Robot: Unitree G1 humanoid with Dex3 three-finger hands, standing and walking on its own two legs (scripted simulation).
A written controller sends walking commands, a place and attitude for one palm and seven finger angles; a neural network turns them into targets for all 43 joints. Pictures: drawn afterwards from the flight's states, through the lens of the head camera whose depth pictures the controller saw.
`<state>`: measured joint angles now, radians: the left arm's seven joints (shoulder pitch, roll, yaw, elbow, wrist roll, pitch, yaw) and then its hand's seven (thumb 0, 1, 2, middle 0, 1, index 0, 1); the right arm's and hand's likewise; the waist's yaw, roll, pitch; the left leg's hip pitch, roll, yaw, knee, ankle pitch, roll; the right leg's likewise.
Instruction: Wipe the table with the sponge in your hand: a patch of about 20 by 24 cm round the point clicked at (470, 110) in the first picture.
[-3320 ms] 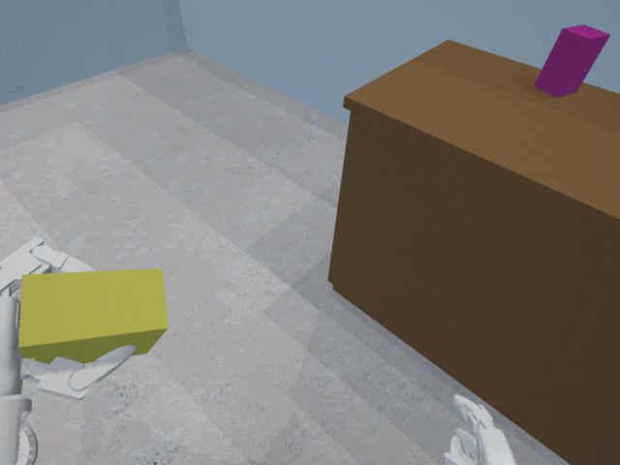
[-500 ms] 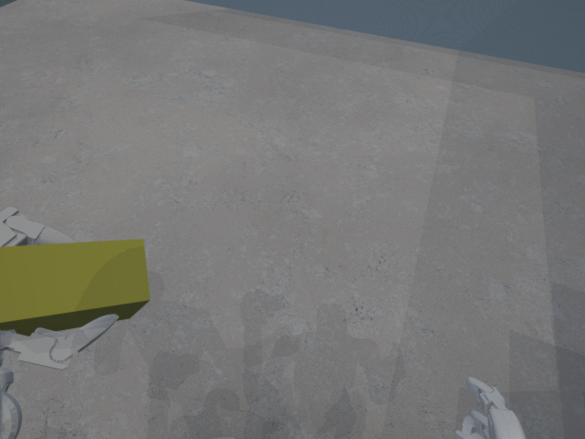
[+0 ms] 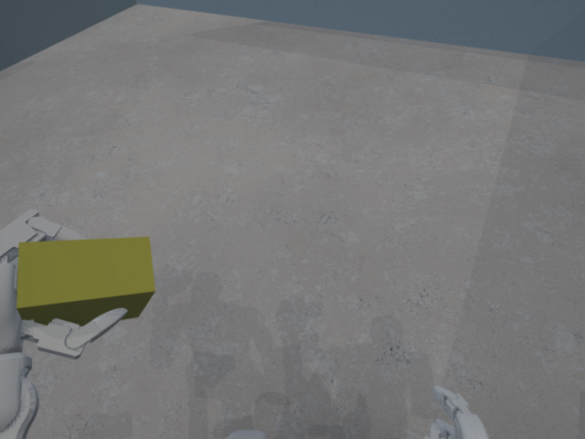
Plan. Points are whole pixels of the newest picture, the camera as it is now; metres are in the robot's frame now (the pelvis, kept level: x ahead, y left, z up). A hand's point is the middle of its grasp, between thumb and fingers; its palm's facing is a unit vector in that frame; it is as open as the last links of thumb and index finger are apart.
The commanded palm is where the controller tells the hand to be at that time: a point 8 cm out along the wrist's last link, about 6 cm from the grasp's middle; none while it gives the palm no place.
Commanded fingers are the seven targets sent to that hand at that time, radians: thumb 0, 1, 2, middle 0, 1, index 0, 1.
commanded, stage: walk around to get in front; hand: left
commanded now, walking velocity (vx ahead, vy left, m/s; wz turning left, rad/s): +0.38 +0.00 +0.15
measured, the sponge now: (106, 284) +0.23 +0.22 +0.16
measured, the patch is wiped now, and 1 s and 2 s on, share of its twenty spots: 0.00 0.00 0.00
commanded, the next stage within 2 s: turn to face it in 1.60 s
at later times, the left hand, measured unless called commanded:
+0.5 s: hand (109, 190) +0.36 +0.26 +0.18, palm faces +0.48 -0.80 -0.36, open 9.9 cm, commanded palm +0.29 +0.30 +0.20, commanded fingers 0.00 0.10 1.30 -1.20 -1.60 -1.20 -1.60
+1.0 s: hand (185, 128) +0.48 +0.20 +0.19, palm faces +0.47 -0.76 -0.46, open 9.9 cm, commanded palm +0.41 +0.25 +0.20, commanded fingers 0.00 0.10 1.30 -1.20 -1.60 -1.20 -1.60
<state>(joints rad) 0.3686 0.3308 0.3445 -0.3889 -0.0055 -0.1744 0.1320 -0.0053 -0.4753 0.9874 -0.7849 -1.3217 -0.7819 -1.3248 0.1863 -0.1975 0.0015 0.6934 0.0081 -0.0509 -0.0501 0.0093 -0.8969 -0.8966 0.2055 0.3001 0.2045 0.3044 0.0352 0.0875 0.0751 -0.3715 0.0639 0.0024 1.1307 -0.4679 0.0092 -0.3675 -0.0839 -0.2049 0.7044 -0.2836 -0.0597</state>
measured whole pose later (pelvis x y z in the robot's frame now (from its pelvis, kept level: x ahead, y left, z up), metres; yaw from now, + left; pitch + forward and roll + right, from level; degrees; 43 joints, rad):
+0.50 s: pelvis +0.14 +0.01 +0.01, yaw +3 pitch -2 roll +2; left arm 0.40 0.35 0.35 -0.49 -0.01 -0.19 0.19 -0.01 -0.48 0.99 -0.78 -1.32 -0.78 -1.33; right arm 0.20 -0.17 -0.02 0.59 0.00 -0.04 -0.07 0.01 -0.90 -0.90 0.20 0.30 0.20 0.30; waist 0.01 -0.06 0.07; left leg -0.30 0.05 0.19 0.62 -0.29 0.03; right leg -0.32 -0.10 -0.10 1.03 -0.53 0.00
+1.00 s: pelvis +0.29 -0.05 +0.02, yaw +8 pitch -2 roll +1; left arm 0.45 0.32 0.33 -0.53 0.00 -0.19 0.13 -0.01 -0.48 0.99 -0.78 -1.33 -0.78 -1.33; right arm 0.14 -0.27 -0.05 0.65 0.01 -0.03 -0.05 0.01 -0.90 -0.90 0.20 0.30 0.20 0.30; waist 0.00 0.03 0.13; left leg -0.57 0.09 0.05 1.25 -0.35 -0.02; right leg -0.28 -0.10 -0.22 0.59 -0.28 -0.04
